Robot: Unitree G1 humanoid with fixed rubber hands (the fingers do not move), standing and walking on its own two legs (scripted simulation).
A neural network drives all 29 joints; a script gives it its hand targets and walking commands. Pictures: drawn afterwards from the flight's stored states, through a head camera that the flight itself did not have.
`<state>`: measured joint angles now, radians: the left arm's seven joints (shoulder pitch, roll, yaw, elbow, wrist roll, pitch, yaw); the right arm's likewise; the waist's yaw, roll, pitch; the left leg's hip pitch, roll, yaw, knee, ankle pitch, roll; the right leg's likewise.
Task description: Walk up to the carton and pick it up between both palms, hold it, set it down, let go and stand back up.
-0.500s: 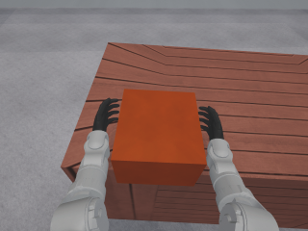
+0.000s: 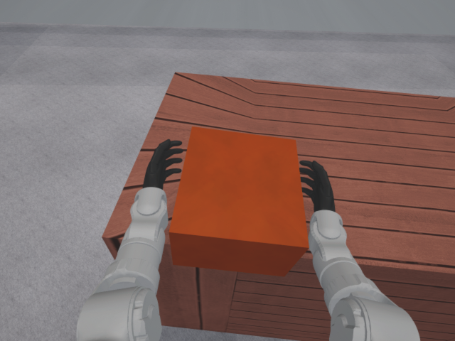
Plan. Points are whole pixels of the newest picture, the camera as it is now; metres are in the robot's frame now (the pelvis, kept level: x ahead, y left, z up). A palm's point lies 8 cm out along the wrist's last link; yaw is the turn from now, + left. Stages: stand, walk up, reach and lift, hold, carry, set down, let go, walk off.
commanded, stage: reach and lift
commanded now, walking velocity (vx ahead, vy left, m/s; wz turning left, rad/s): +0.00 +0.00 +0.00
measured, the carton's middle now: (237, 199) +0.39 -0.01 +0.02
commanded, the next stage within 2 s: hold in 1.82 s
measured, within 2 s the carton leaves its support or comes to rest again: neither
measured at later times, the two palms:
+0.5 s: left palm (146, 165) +0.38 +0.16 +0.12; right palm (322, 180) +0.37 -0.15 +0.11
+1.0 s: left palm (149, 167) +0.35 +0.14 +0.16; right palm (341, 192) +0.33 -0.17 +0.12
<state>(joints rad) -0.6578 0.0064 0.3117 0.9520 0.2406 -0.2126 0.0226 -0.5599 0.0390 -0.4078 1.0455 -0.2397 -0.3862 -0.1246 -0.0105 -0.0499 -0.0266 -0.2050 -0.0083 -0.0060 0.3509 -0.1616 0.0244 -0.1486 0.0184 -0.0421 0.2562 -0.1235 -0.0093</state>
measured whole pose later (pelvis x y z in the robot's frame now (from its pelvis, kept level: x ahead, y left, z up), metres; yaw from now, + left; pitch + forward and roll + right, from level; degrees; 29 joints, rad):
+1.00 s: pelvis -0.01 +0.01 +0.00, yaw -1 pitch -7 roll -1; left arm -0.50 -0.06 0.23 0.16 0.22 0.50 0.05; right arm -0.47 -0.06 -0.06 0.46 0.12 0.21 -0.13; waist -0.06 -0.02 0.04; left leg -0.08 -0.01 0.02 0.37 -0.18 0.04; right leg -0.04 0.01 -0.02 0.31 -0.15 0.00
